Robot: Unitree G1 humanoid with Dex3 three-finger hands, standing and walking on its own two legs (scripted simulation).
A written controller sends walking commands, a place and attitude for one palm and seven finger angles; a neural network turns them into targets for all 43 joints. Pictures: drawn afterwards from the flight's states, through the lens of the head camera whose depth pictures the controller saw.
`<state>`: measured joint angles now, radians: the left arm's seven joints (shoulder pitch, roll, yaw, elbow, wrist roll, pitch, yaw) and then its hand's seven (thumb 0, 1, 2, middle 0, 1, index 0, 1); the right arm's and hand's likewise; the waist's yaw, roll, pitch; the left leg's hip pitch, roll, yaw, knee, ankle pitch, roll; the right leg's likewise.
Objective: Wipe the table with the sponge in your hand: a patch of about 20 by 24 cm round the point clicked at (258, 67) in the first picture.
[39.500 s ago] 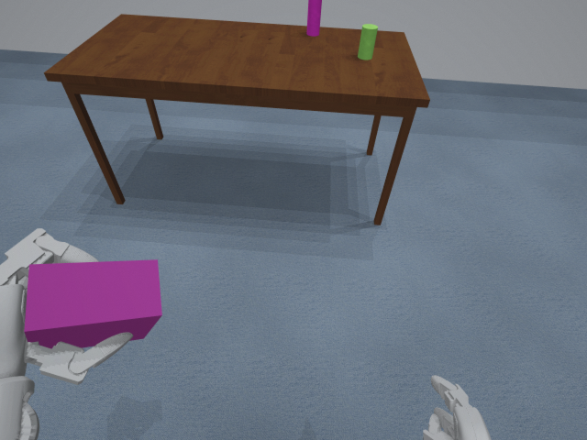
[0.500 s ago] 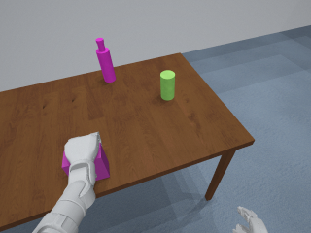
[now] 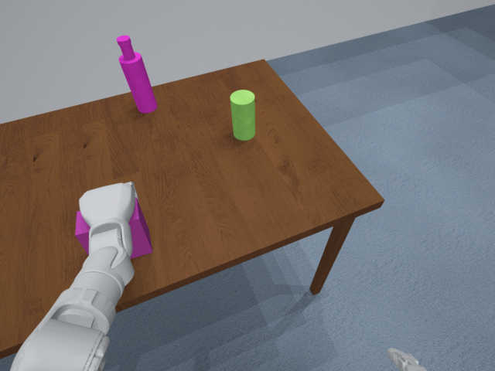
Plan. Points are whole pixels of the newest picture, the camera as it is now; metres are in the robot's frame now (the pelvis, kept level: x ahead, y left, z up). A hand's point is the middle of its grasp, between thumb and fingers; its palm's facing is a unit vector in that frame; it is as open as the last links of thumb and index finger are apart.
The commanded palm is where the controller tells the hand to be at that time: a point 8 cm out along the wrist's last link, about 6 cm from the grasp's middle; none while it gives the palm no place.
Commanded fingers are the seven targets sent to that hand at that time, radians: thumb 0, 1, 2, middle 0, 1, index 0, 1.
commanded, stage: wipe forward along the third lane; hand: left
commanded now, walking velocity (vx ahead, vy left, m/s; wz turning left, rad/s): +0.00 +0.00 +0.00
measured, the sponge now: (119, 238) +0.36 +0.28 -0.05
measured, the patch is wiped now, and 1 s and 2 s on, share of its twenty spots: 0.60 0.95 0.95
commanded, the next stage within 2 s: wipe back along the third lane in 1.12 s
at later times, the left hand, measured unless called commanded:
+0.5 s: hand (111, 204) +0.41 +0.30 -0.01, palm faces -0.12 +0.02 -0.99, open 10.1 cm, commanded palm +0.39 +0.29 +0.02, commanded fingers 0.00 0.10 1.30 -1.20 -1.60 -1.20 -1.60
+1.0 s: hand (106, 183) +0.46 +0.32 -0.01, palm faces -0.13 +0.02 -0.99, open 10.1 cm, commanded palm +0.45 +0.30 +0.02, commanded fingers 0.00 0.10 1.30 -1.20 -1.60 -1.20 -1.60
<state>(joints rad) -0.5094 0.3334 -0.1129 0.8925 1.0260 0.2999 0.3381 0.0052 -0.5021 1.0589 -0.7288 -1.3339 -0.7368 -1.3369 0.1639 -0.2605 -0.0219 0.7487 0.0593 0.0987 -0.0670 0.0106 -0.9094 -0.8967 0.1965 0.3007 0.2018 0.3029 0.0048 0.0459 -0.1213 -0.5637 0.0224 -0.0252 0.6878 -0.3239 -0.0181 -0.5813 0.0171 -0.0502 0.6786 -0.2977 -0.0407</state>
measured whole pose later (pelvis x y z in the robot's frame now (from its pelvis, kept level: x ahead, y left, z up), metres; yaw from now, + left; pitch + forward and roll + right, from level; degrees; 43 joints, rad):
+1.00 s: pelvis +0.00 +0.04 -0.02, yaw -2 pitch +20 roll -3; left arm -0.88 0.51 -0.01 1.24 1.06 0.24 0.34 0.02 -0.51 1.06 -0.74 -1.33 -0.75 -1.33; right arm 0.28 -0.25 -0.01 0.76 0.04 0.05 -0.01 0.01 -0.91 -0.90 0.20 0.30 0.20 0.30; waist -0.10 0.03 -0.16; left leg -0.82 0.02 0.00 0.83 -0.37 0.03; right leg -0.80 0.02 -0.02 0.74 -0.29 0.01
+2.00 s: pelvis +0.04 +0.04 +0.00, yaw -1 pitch +16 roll -2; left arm -0.57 0.34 -0.13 0.91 1.01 0.34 0.38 0.00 -0.47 1.06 -0.67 -1.40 -0.68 -1.40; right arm 0.18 -0.24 -0.03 0.72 0.05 0.14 0.01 0.01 -0.91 -0.90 0.20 0.30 0.20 0.30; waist 0.00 0.04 -0.18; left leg -0.61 0.01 -0.01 0.72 -0.39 0.03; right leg -0.59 0.00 -0.03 0.64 -0.32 0.01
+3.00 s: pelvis +0.02 +0.02 +0.00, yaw -1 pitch +8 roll -1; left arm -0.24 0.25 -0.20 0.59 1.01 0.43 0.36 0.00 -0.46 1.06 -0.66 -1.40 -0.67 -1.41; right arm 0.12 -0.25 -0.01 0.69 0.07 0.13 -0.03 0.01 -0.91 -0.90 0.20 0.30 0.20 0.30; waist 0.04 0.05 -0.15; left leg -0.46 0.01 -0.01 0.67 -0.35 0.00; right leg -0.48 0.01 -0.03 0.65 -0.32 -0.02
